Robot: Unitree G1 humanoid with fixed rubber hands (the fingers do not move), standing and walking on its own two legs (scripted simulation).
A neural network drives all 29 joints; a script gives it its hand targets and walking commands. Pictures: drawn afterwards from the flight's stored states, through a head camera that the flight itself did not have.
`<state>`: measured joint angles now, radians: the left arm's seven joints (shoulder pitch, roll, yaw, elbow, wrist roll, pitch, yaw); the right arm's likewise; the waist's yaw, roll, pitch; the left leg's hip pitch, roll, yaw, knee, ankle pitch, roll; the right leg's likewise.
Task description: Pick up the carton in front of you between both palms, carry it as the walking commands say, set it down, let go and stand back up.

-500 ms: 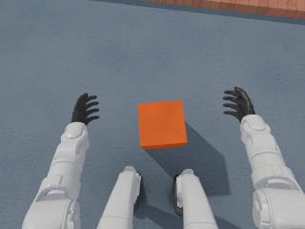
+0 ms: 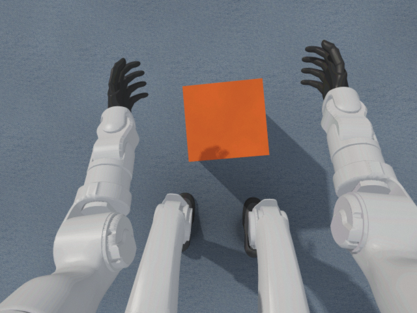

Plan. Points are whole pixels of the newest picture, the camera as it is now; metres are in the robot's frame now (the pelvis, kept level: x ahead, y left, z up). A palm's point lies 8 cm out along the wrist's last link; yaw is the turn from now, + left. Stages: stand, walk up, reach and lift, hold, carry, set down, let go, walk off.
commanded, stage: reach and lift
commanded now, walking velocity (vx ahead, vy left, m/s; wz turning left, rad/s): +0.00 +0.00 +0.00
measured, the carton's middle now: (225, 126) +0.45 +0.00 -0.46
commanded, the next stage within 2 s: none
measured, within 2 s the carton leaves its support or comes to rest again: leaves its support in 1.44 s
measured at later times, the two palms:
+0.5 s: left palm (153, 125) +0.44 +0.19 -0.35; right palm (295, 115) +0.47 -0.19 -0.35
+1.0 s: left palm (159, 123) +0.45 +0.18 -0.38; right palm (287, 116) +0.48 -0.18 -0.39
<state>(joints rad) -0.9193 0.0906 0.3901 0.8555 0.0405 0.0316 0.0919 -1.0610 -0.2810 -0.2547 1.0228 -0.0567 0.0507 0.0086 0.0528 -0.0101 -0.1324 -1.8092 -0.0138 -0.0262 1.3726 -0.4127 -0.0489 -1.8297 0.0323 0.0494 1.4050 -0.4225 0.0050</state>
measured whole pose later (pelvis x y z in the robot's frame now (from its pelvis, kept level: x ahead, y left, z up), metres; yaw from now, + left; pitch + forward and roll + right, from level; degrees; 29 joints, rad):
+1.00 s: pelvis -0.04 +0.00 -0.21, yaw +2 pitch +40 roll +3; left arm -1.22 0.23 0.09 1.08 -0.29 -0.04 0.17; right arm -1.30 -0.40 0.02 1.16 0.22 -0.03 -0.06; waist 0.03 0.04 0.23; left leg -2.29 -0.07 -0.03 2.13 -0.53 -0.08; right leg -2.31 0.01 0.04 2.17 -0.56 0.01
